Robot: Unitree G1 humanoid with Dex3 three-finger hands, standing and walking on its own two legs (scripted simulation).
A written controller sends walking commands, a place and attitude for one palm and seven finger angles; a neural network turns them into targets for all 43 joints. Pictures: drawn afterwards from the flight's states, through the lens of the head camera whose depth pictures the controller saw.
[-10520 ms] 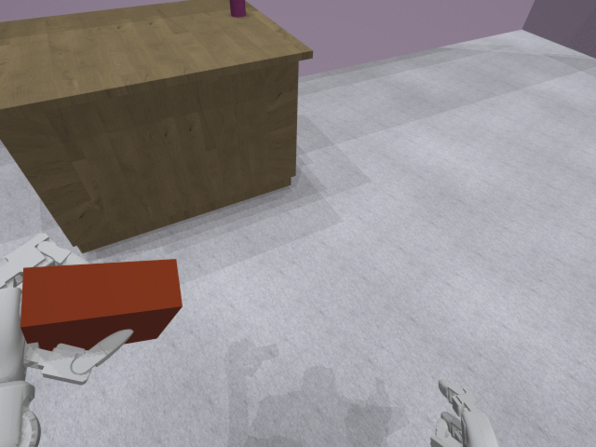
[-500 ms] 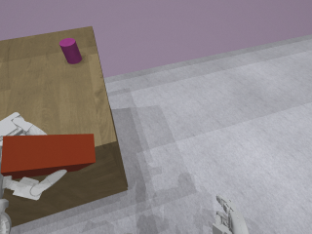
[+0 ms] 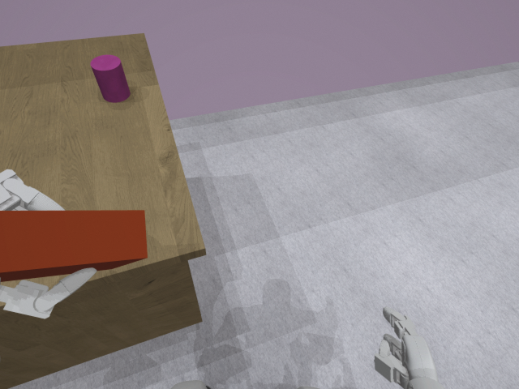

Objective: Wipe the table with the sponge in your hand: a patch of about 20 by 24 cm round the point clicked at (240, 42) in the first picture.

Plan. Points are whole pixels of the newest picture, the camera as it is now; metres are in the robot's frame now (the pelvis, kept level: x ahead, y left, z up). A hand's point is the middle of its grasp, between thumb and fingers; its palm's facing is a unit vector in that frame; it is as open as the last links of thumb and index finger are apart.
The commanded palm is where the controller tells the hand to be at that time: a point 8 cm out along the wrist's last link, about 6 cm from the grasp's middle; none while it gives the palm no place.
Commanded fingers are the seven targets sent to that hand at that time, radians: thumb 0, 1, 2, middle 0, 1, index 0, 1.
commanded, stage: come to a stop and stand still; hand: left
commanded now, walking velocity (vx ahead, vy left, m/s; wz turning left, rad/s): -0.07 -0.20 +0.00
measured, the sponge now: (87, 245) +0.24 +0.22 +0.15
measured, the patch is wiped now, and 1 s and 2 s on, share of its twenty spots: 0.00 0.00 0.00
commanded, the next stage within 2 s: none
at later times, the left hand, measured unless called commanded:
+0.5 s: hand (75, 320) +0.16 +0.19 +0.16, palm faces +0.36 -0.83 -0.42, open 9.3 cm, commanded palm +0.11 +0.24 +0.18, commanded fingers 0.00 0.10 1.30 -1.20 -1.60 -1.20 -1.60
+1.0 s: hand out of the picture +0.10 +0.18 +0.15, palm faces +0.38 -0.84 -0.38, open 9.3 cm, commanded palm +0.05 +0.23 +0.18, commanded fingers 0.00 0.10 1.30 -1.20 -1.60 -1.20 -1.60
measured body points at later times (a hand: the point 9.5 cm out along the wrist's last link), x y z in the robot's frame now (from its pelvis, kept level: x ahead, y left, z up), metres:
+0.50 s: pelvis -0.05 -0.04 +0.01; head -0.03 -0.05 +0.45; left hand +0.14 +0.23 +0.18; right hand +0.10 -0.29 -0.09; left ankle -0.07 +0.08 -0.70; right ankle -0.03 -0.10 -0.73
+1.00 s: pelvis -0.11 -0.05 +0.00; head -0.11 -0.05 +0.45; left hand +0.08 +0.23 +0.17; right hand +0.05 -0.26 -0.09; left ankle -0.10 +0.08 -0.73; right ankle -0.03 -0.10 -0.73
